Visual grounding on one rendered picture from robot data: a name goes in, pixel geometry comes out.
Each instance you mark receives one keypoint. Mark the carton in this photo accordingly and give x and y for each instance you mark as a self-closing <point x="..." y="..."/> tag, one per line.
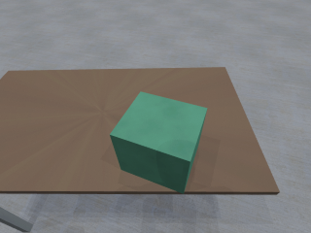
<point x="157" y="139"/>

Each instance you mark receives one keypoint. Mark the table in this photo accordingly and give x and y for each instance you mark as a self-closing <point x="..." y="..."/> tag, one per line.
<point x="55" y="128"/>

